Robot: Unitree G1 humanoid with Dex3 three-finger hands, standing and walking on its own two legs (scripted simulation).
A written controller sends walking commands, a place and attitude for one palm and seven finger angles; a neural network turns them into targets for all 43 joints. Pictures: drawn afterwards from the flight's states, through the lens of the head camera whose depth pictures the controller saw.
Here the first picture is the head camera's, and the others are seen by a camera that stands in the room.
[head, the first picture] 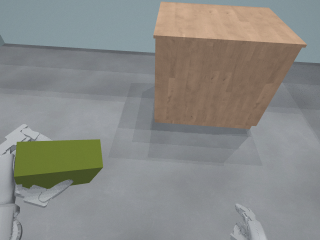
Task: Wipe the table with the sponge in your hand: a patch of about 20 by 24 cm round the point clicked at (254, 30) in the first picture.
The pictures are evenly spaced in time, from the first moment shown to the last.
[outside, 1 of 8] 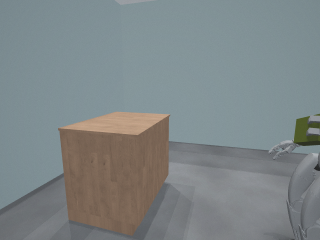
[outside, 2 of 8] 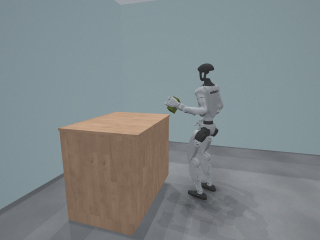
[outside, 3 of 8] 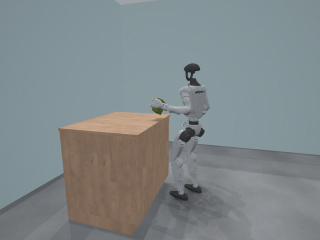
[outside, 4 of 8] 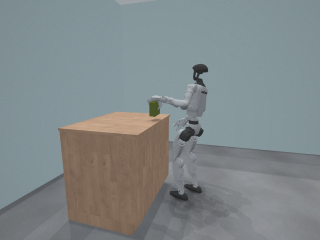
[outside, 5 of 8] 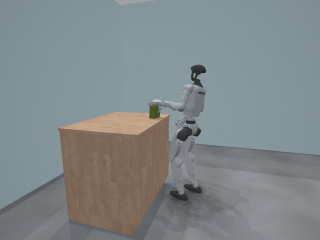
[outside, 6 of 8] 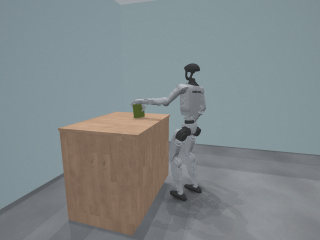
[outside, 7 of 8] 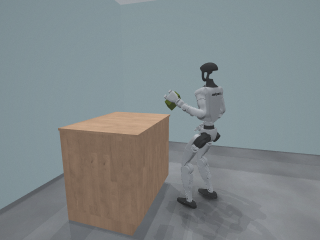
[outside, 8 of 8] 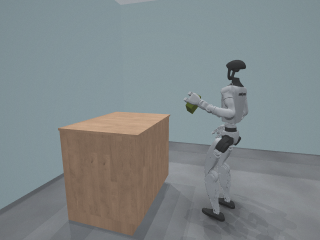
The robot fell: no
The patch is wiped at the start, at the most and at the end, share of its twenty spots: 0.00 1.00 1.00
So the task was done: yes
